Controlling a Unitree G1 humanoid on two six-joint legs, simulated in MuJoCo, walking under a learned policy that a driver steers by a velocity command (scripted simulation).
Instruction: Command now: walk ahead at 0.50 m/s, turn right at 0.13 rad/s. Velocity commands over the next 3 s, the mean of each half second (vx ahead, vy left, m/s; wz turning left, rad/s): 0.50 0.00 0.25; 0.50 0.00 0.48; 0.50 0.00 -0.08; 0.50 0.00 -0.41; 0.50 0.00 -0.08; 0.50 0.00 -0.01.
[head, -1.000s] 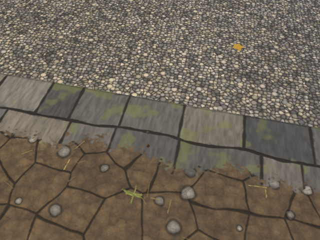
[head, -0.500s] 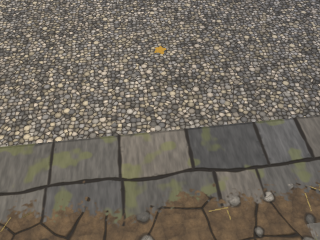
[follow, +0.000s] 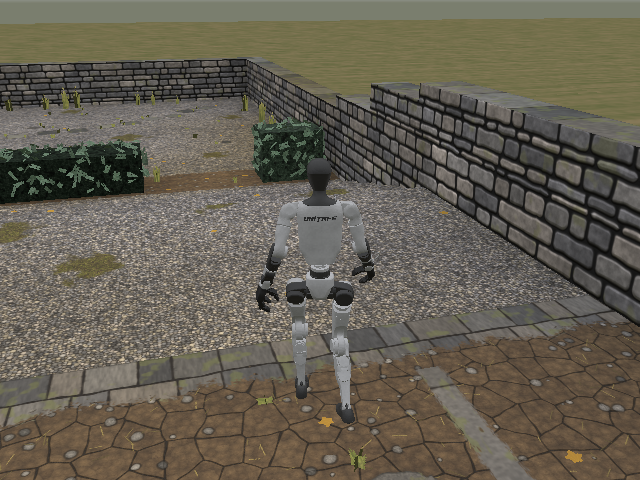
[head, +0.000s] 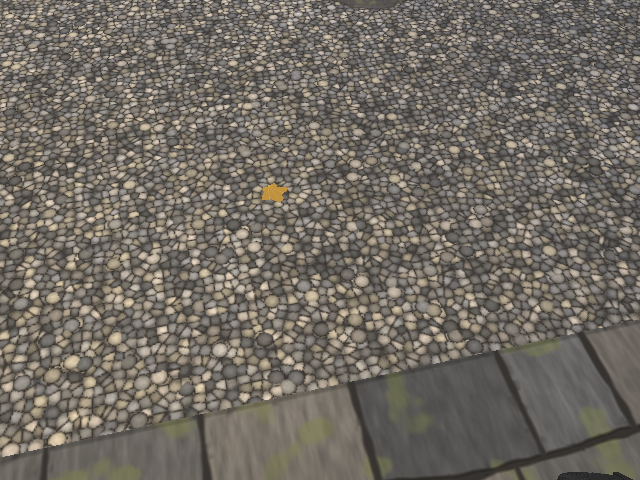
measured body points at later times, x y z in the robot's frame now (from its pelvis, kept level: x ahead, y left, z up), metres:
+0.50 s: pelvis +0.27 -0.02 +0.00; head +0.30 -0.02 +0.45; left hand +0.47 +0.25 -0.06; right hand +0.30 -0.30 -0.13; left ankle +0.10 +0.09 -0.69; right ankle +0.38 -0.12 -0.72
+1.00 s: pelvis +0.49 +0.09 -0.01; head +0.53 +0.12 +0.44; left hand +0.37 +0.36 -0.14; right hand +0.80 -0.02 -0.08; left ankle +0.54 +0.22 -0.72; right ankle +0.39 -0.12 -0.69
